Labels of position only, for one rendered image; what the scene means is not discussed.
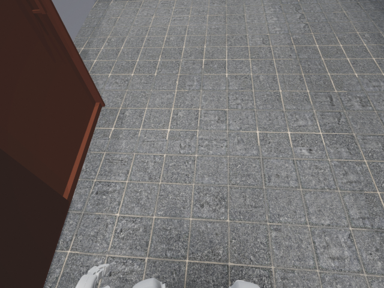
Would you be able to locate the wardrobe door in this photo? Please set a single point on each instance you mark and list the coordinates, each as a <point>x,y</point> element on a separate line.
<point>45,105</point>
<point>31,215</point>

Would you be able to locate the left robot hand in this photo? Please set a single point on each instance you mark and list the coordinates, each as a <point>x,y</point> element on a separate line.
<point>93,276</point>

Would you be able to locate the handle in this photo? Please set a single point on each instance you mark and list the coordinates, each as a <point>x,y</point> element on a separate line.
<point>41,6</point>

